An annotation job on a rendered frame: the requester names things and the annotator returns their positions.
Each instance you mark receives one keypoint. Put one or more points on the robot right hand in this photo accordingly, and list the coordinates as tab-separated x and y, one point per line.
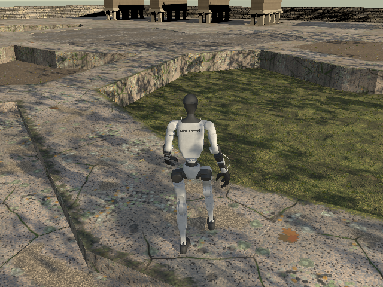
225	179

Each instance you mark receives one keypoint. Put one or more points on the robot torso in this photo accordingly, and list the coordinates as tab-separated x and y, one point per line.
190	144

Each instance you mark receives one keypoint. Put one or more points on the robot left hand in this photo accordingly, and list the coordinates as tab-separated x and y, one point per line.
170	163

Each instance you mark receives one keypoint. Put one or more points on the left robot upper arm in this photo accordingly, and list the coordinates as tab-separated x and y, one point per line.
170	135

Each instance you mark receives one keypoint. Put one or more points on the robot left forearm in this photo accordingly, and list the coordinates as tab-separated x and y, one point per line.
167	155

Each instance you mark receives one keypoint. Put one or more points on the right robot shin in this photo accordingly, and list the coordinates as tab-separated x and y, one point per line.
210	205

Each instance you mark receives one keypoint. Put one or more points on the robot right forearm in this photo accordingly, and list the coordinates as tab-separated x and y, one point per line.
220	161

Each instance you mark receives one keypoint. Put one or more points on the right robot upper arm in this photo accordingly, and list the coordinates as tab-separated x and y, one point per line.
212	136

